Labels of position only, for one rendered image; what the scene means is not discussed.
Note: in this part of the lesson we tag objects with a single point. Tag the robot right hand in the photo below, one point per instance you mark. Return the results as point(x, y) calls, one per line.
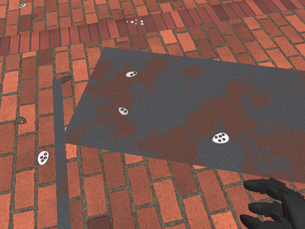
point(289, 214)

